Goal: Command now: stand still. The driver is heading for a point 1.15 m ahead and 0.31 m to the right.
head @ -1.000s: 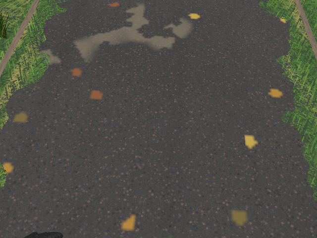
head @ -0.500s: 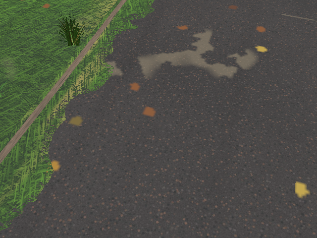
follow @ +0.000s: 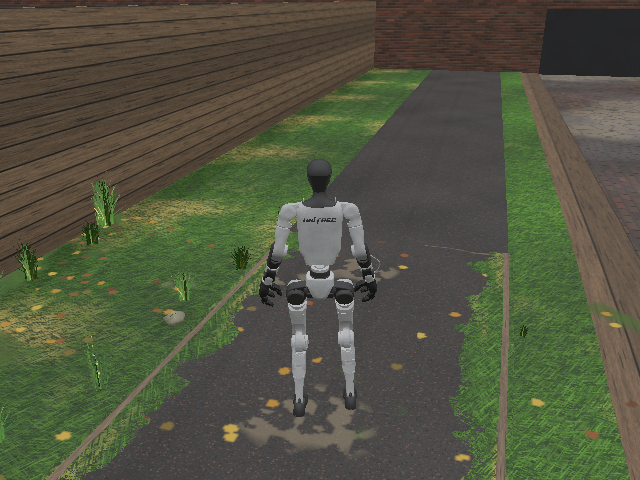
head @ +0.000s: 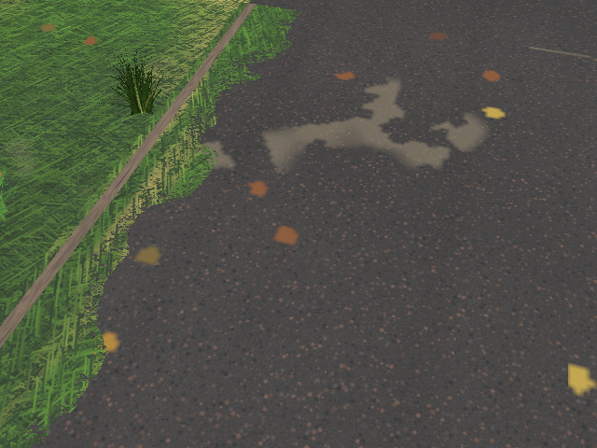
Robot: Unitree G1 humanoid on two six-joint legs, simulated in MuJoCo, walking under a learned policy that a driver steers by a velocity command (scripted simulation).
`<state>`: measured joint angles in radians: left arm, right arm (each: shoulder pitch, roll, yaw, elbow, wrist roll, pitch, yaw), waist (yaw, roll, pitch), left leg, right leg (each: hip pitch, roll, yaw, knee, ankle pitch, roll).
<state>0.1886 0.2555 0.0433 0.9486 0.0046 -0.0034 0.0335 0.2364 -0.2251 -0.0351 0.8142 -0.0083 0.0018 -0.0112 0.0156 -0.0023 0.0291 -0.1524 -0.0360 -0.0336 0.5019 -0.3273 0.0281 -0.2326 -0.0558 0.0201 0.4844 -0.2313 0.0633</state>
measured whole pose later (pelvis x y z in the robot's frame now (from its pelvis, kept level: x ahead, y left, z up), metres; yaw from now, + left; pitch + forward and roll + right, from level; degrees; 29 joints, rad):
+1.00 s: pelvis +0.02 -0.02 +0.00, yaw -1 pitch -1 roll +0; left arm 0.28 0.21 0.03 1.13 -0.02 -0.03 0.03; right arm 0.38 -0.21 -0.04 1.05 0.02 -0.03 -0.03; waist -0.02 0.01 -0.01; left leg -0.12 -0.01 -0.02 0.48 -0.36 0.03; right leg -0.33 -0.02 -0.03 0.77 -0.45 -0.03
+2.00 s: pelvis +0.30 -0.06 -0.01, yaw -1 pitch +1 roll +2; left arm 0.30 0.23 0.05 0.98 0.01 0.02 0.04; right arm 0.11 -0.26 -0.04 0.98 0.03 0.01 -0.04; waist 0.03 0.01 -0.04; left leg -0.45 -0.01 0.08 0.57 -0.28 0.04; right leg -0.25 -0.02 -0.02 0.58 -0.40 -0.04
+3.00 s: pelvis +0.73 -0.04 -0.02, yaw -18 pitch +2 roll +2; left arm 0.04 0.23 0.07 0.73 -0.03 -0.05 -0.06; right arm 0.34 -0.26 -0.07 1.01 0.01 -0.05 -0.03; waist -0.04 -0.02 0.05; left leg 0.11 0.06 0.30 0.47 -0.50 -0.04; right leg -0.54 -0.01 -0.09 0.61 -0.09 -0.14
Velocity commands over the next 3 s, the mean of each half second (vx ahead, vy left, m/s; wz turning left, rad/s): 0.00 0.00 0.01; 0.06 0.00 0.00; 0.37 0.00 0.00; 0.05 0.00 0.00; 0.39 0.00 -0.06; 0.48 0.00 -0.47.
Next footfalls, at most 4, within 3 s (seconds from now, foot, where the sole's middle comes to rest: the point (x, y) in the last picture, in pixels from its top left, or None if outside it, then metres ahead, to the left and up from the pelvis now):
1.54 left None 0.45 0.06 -0.77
1.98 right None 0.32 -0.15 -0.77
2.48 left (264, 413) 0.60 0.11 -0.77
3.00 right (380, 311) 0.88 -0.17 -0.77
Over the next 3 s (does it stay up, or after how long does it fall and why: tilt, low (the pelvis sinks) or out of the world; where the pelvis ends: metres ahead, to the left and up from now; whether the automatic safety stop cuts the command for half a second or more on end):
stays up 0.73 -0.04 -0.02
